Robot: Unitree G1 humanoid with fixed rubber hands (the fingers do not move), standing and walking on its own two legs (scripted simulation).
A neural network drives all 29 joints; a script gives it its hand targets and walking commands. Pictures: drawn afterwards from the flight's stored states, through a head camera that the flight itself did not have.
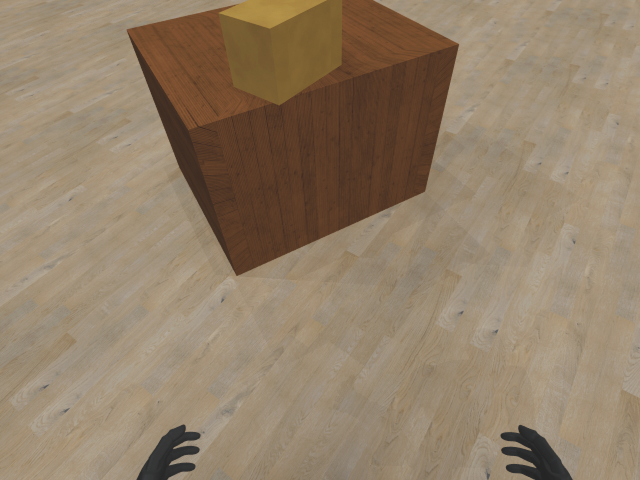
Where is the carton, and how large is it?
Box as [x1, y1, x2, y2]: [218, 0, 341, 104]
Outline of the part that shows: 218,13 233,85 235,87 274,103 280,104 341,64 341,0 247,0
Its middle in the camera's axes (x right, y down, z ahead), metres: -0.09 -0.58 +1.12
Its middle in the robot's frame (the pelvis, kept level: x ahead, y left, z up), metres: +1.22 +0.16 +0.00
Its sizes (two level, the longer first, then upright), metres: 0.295 0.183 0.201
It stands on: a pedestal, 0.66 m high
